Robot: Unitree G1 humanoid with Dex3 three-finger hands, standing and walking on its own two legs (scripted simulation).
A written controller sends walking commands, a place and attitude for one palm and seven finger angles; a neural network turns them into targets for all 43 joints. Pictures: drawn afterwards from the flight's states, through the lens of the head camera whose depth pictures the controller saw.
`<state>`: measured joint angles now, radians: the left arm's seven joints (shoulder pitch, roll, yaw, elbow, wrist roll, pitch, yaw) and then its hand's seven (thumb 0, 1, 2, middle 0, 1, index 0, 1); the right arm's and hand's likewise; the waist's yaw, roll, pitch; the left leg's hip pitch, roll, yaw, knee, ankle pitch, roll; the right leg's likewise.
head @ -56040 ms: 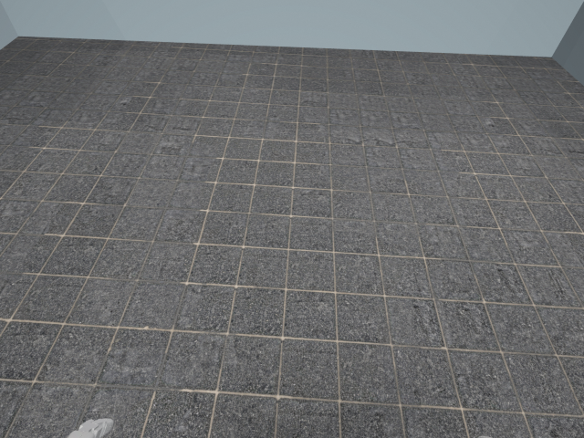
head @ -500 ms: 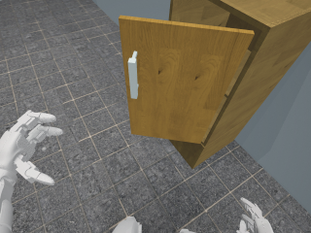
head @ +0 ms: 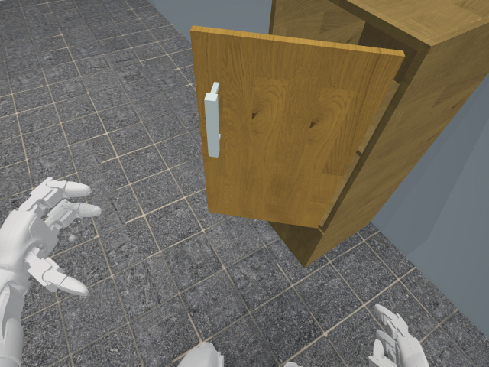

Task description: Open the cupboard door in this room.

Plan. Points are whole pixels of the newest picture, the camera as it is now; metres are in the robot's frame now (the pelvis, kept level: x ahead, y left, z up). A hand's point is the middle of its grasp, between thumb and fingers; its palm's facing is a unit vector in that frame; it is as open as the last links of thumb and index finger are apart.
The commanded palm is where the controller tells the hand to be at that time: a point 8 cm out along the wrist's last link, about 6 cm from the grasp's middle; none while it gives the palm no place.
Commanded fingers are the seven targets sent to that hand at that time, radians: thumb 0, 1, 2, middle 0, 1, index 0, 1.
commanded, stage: move the hooked fingers beside the handle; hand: left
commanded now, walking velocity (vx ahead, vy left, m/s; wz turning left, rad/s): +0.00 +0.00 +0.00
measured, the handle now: (214, 121) +0.57 +0.10 +0.05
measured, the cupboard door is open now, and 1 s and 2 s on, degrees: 48 48 48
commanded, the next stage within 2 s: none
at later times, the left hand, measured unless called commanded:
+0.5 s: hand (118, 198) +0.36 +0.23 +0.06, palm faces -0.08 -1.00 -0.04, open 14.0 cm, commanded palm +0.34 +0.28 +0.06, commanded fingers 0.00 -0.50 0.30 -0.30 -1.20 -0.30 -1.20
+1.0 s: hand (144, 169) +0.42 +0.20 +0.06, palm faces -0.08 -1.00 -0.02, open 14.0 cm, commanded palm +0.41 +0.25 +0.06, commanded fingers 0.00 -0.50 0.30 -0.30 -1.20 -0.30 -1.20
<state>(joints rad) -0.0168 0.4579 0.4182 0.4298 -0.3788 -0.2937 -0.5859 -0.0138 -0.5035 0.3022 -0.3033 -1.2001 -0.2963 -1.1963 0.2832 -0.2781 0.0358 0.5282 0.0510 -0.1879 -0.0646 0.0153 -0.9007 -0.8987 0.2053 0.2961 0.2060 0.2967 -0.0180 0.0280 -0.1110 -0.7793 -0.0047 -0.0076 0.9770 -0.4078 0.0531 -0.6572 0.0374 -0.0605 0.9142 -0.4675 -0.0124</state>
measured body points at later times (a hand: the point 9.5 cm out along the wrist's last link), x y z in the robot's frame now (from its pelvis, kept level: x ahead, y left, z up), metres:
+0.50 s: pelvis +0.01 -0.01 +0.00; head +0.07 +0.00 +0.44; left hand +0.36 +0.28 +0.07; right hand +0.12 -0.27 -0.09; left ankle +0.04 +0.08 -0.68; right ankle -0.01 -0.12 -0.68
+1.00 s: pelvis +0.01 -0.02 -0.01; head +0.09 +0.00 +0.43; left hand +0.42 +0.26 +0.06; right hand +0.09 -0.29 -0.11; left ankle +0.04 +0.08 -0.68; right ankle -0.01 -0.12 -0.68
